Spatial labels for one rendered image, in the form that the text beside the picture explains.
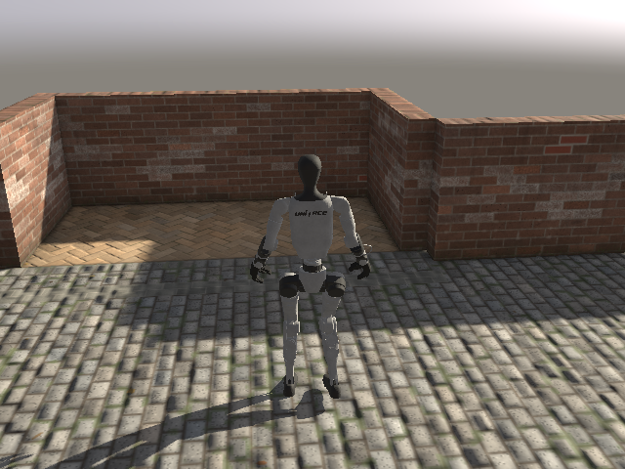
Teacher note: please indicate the robot left forearm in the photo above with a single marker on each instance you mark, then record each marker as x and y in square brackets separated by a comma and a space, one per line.
[262, 255]

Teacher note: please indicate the right robot upper arm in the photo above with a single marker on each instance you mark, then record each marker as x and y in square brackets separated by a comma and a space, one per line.
[341, 205]

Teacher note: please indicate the robot right hand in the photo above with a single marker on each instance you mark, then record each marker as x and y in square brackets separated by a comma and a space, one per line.
[366, 269]

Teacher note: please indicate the left robot upper arm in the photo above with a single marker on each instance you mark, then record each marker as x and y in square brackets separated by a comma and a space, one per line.
[280, 207]

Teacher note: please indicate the robot right forearm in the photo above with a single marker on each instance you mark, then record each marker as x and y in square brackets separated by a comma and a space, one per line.
[359, 252]

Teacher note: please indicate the robot right thigh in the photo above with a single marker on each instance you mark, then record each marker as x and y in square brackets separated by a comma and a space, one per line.
[335, 289]

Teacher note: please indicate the robot right foot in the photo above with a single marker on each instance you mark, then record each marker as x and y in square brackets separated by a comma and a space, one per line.
[334, 390]

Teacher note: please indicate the robot left hand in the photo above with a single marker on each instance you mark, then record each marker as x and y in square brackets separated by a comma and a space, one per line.
[254, 272]

